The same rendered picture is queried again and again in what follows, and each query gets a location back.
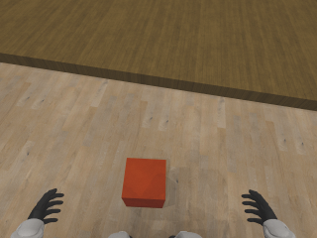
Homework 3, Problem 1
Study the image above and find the robot left forearm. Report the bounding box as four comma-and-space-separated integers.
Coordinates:
10, 218, 45, 238

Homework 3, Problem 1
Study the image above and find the right robot hand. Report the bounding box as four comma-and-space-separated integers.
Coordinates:
241, 189, 277, 226

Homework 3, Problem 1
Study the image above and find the left robot hand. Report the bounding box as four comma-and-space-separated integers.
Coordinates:
27, 188, 64, 224

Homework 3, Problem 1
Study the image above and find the robot right forearm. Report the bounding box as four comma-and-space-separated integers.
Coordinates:
263, 219, 296, 238

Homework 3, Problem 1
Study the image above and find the carton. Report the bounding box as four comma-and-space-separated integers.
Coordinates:
121, 158, 166, 208

